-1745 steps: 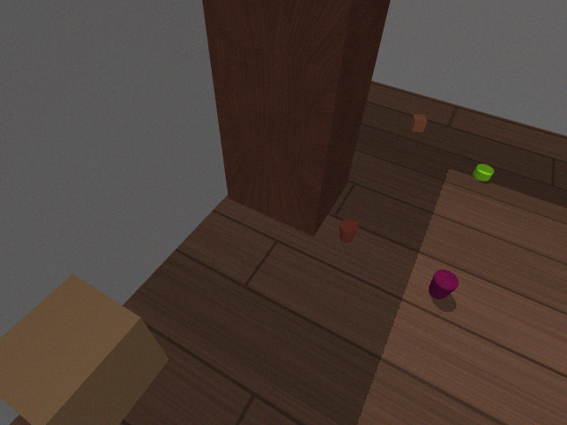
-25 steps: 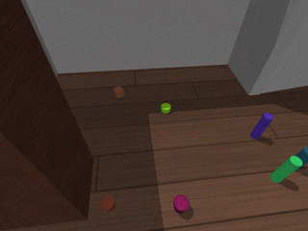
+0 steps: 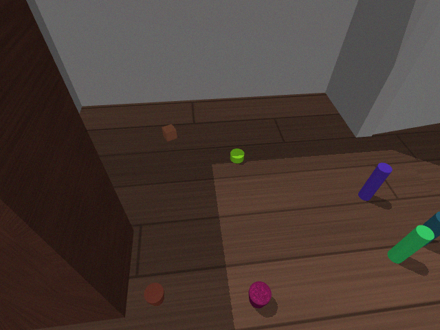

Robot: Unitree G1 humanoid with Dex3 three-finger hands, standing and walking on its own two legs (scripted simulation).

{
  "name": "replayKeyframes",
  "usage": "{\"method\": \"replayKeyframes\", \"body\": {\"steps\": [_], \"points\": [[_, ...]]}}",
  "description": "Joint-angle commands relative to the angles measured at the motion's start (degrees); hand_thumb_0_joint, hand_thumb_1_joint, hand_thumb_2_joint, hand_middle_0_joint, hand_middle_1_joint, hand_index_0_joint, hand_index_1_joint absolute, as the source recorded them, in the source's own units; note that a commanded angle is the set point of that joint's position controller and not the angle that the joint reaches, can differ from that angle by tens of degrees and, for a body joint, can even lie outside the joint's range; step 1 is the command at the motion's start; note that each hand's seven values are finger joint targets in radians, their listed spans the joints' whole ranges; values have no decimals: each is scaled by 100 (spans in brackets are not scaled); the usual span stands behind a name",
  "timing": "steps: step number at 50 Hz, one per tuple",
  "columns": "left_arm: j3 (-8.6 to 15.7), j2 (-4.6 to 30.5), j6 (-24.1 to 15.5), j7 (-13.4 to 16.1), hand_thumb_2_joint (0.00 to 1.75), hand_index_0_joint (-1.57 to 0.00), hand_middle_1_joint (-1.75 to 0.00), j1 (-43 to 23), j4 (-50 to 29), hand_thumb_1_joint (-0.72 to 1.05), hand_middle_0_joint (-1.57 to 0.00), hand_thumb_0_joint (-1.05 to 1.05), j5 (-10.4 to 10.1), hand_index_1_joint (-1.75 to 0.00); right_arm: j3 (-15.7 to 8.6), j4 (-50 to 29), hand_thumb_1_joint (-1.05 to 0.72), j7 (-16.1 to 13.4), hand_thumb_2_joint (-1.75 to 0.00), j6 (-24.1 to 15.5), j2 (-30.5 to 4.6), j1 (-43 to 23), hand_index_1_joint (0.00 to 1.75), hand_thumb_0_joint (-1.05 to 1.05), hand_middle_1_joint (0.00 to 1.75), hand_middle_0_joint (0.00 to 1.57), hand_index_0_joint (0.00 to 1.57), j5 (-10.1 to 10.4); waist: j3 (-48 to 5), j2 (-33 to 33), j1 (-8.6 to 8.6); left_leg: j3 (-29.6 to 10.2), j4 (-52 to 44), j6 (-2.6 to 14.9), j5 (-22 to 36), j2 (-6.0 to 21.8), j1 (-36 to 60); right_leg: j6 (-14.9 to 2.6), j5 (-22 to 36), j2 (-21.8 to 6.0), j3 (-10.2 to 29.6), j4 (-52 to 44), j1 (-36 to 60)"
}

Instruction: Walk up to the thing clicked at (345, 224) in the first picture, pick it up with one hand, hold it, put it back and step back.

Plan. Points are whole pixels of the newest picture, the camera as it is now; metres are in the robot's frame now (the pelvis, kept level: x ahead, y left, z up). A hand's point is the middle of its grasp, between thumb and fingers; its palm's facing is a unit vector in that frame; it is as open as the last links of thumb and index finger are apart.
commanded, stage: stand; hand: left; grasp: from above
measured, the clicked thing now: (155, 296) +0.39 +0.27 -0.74
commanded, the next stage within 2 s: step back in 0.62 s
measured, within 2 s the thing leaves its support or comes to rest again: neither
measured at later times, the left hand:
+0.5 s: hand out of the picture +0.07 +0.25 -0.16, palm faces +0.00 -0.94 -0.34, open 7.4 cm
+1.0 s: hand out of the picture +0.04 +0.26 -0.17, palm faces -0.06 -0.90 -0.44, open 7.4 cm
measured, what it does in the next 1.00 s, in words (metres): lifts its right foot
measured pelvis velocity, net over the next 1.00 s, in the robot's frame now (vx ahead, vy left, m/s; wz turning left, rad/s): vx -0.07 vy -0.02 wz -0.04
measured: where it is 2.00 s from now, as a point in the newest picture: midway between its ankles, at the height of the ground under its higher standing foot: outside the picture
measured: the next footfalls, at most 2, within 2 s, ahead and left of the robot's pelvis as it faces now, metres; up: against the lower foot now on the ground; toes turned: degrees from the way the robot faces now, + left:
right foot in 1.04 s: -0.05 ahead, -0.13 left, +0.00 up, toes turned +1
left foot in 1.52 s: -0.20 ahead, +0.10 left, +0.00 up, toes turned -1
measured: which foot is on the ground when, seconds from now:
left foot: down 0.00-1.00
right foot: down 0.00-0.88, up 0.90-1.00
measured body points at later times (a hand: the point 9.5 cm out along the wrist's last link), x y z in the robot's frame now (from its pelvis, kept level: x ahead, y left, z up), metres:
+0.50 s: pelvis +0.00 +0.00 +0.00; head +0.01 +0.00 +0.45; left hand +0.07 +0.30 -0.13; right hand +0.07 -0.30 -0.14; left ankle +0.01 +0.11 -0.75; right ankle -0.01 -0.12 -0.75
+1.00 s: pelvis -0.07 -0.02 -0.04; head -0.01 -0.04 +0.41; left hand +0.05 +0.30 -0.14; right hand +0.04 -0.35 -0.16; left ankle +0.01 +0.11 -0.75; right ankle -0.08 -0.12 -0.73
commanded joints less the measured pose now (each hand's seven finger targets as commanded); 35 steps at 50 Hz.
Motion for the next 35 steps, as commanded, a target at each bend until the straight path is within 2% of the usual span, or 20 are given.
{"method": "replayKeyframes", "body": {"steps": [1, 4, 14, 17, 19, 23, 27, 29, 30, 31, 32, 33, 35], "points": [[214, 1147, -122, 85, 90, -20, -30, -171, -280, 90, -20, 0, 6, -30, -187, -308, -90, -65, -90, -121, -1172, -160, 30, 0, 30, 20, 20, 0, -334, 6, -29, -535, -238, 114, 700, 788, -8, -127, 605, -668, 476, -283, -13], [213, 1174, -130, 77, 90, -20, -30, -134, -289, 90, -20, 0, 1, -30, -186, -320, -90, -55, -90, -117, -1173, -168, 30, 0, 30, 20, 20, 5, -338, -9, -30, -532, -275, 120, 586, 787, -29, -137, 553, -675, 490, -287, -15], [200, 1209, -148, 76, 90, -20, -30, -112, -342, 90, -20, 0, -4, -30, -186, -346, -90, -52, -90, -144, -1204, -203, 30, 0, 30, 20, 20, 17, -534, -8, -20, -508, -177, 133, 1048, 812, 121, -163, 966, -707, 483, -209, 106], [191, 1240, -151, 69, 90, -20, -30, -133, -346, 90, -20, 0, -13, -30, -162, -311, -90, -43, -90, -127, -1176, -102, 30, 0, 30, 20, 20, 17, -428, -48, -56, -495, -234, 129, 818, 796, 36, -149, 788, -704, 513, -272, 47], [183, 1213, -146, 67, 90, -20, -30, -101, -359, 90, -20, 0, -14, -30, -176, -339, -90, -42, -90, -137, -1232, -181, 30, 0, 30, 20, 20, 13, -453, 42, -14, -514, -222, 123, 911, 818, 57, -159, 789, -699, 487, -238, 67], [171, 1229, -146, 61, 90, -20, -30, -103, -355, 90, -20, 0, -8, -30, -156, -320, -90, -36, -90, -131, -1209, -95, 30, 0, 30, 20, 20, 21, -365, 1, -52, -529, -302, 111, 649, 808, -62, -160, 592, -691, 504, -267, 31], [173, 1249, -138, 48, 90, -20, -30, -53, -343, 90, -20, 0, 0, -30, -159, -323, -90, -30, -90, -133, -1221, -145, 30, 0, 30, 20, 20, 16, -333, 11, -11, -546, -328, 122, 424, 789, -80, -169, 455, -686, 498, -278, -36], [165, 1223, -141, 42, 90, -20, -30, -42, -337, 90, -20, 0, -12, -30, -155, -320, -90, -25, -90, -140, -1240, -104, 30, 0, 30, 20, 20, 19, -351, 13, -24, -558, -327, 131, 454, 803, -68, -179, 495, -693, 503, -259, -5], [158, 1249, -149, 45, 90, -20, -30, -36, -352, 90, -20, 0, -6, -30, -156, -340, -90, -21, -90, -141, -1222, -161, 30, 0, 30, 20, 20, 14, -392, -13, -2, -550, -308, 125, 594, 800, 4, -176, 506, -689, 494, -268, -43], [340, 1758, -91, 63, 90, -20, -30, -142, -571, 90, -20, 0, -135, -30, -339, -509, -90, 14, -90, -27, -1596, -341, 30, 0, 30, 20, 20, 83, 131, -180, -125, -537, 298, 200, 1542, 706, -364, -203, 1731, -605, 579, 249, -564], [343, 1692, -76, 88, 90, -20, -30, -88, -684, 90, -20, 0, -158, -30, -334, -583, -90, 18, -90, 13, -1534, -198, 30, 0, 30, 20, 20, 136, -102, -116, -135, -449, 480, 237, 1862, 720, -320, -249, 1996, -594, 504, 451, -446], [346, 1656, -75, 102, 90, -20, -30, -33, -782, 90, -20, 0, -152, -30, -351, -659, -90, 29, -90, 38, -1524, -148, 30, 0, 30, 20, 20, 156, -433, -55, -155, -429, 637, 310, 2127, 755, -224, -313, 2142, -594, 465, 655, -317], [352, 1616, -31, 111, 90, -20, -30, -24, -987, 90, -20, 0, -147, -30, -409, -825, -90, 46, -90, 110, -1494, -103, 30, 0, 30, 20, 20, 165, -721, -46, -173, -426, 899, 450, 2092, 732, -274, -444, 1970, -536, 473, 1014, -379]]}}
